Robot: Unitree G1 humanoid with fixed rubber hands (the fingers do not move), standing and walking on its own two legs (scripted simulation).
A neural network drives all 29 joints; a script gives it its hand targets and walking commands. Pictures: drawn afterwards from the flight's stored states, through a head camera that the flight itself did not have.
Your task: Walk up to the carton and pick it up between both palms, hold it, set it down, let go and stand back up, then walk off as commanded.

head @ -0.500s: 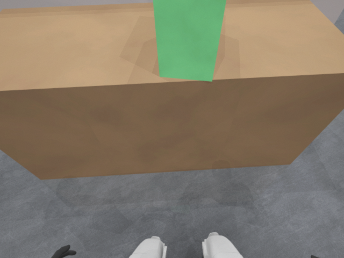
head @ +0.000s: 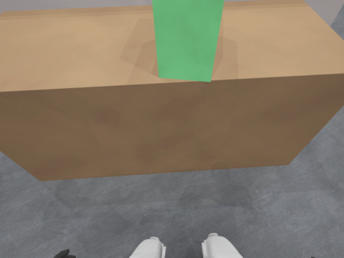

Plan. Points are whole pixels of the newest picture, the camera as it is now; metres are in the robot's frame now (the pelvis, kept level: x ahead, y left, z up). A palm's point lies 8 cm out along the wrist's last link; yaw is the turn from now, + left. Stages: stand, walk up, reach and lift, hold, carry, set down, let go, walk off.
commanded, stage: stand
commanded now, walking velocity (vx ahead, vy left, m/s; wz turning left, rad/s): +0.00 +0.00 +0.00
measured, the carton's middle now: (191, 15) +0.83 -0.03 +0.13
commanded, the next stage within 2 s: none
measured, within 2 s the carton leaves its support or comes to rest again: neither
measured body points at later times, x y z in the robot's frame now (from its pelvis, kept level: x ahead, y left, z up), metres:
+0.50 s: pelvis +0.05 -0.01 +0.01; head +0.08 -0.02 +0.46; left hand +0.16 +0.30 -0.09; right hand +0.15 -0.33 -0.10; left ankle +0.06 +0.12 -0.69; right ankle +0.09 -0.14 -0.69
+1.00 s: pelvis +0.05 -0.01 +0.01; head +0.08 -0.02 +0.46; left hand +0.16 +0.30 -0.09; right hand +0.15 -0.33 -0.10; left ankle +0.06 +0.12 -0.69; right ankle +0.09 -0.14 -0.69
